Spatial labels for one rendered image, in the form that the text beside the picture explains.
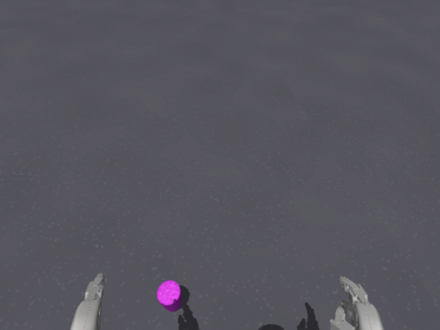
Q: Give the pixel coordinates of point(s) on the cup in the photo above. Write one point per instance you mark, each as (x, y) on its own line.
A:
(169, 295)

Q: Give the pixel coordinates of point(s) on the right robot hand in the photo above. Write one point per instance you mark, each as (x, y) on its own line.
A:
(363, 314)

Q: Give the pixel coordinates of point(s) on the left robot hand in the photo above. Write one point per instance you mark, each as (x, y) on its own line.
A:
(88, 313)

